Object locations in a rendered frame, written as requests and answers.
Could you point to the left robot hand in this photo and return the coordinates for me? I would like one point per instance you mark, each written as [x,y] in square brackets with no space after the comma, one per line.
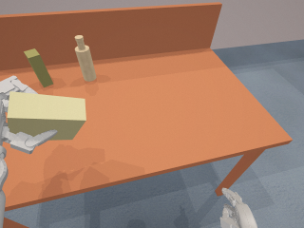
[20,141]

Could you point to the table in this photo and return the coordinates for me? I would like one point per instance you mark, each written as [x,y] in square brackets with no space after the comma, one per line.
[162,100]

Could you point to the right robot hand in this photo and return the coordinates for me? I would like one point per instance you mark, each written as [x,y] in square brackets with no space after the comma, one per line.
[240,216]

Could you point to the sponge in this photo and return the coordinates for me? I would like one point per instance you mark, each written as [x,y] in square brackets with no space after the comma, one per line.
[34,114]

